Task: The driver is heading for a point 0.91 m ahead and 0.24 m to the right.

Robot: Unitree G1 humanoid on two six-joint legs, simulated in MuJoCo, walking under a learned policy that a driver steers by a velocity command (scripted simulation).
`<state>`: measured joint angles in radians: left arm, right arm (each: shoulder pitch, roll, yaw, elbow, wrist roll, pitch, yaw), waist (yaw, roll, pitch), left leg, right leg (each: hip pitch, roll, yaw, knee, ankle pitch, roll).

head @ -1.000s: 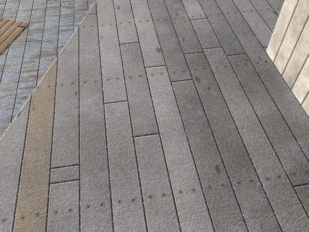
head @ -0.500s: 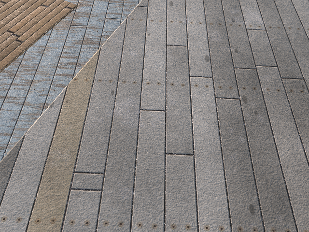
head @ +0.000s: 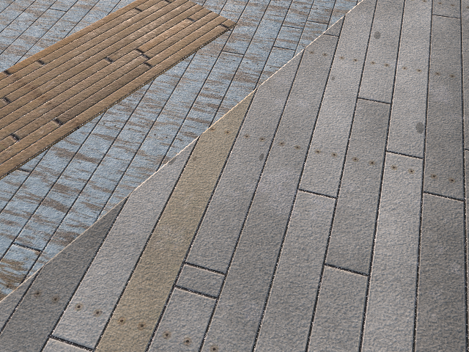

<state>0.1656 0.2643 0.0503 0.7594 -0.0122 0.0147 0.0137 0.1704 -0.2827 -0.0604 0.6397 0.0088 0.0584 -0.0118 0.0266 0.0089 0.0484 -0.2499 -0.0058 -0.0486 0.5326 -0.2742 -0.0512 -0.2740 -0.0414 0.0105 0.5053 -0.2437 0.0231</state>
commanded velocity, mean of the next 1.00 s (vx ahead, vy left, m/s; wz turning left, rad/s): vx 0.25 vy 0.00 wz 0.04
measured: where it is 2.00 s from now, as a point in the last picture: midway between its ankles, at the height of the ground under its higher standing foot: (285, 225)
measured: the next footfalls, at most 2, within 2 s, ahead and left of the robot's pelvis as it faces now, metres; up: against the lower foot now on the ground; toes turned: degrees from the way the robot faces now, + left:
left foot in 1.04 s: +0.47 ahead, +0.09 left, +0.00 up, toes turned +1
right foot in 1.58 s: +0.75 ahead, -0.17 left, +0.00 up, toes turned -15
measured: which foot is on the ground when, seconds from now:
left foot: down 0.00-0.54, up 0.56-1.00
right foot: down 0.00-1.00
